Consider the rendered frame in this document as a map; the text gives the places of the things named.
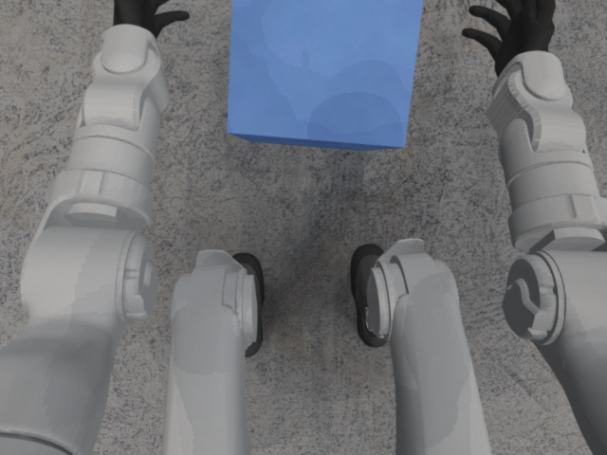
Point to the left robot forearm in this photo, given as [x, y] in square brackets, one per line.
[113, 151]

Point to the right robot foot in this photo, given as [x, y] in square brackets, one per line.
[363, 259]

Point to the robot right upper arm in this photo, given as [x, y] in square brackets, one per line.
[558, 300]

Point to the robot foot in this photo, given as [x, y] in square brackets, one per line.
[363, 259]
[253, 267]

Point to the left robot hand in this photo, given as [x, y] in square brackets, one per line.
[142, 13]

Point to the left robot foot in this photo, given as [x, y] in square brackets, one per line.
[253, 267]

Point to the robot left upper arm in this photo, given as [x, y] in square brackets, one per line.
[83, 286]

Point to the right robot forearm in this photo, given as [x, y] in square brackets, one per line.
[549, 174]

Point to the carton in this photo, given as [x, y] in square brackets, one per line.
[323, 73]

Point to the right robot hand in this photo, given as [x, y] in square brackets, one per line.
[530, 28]

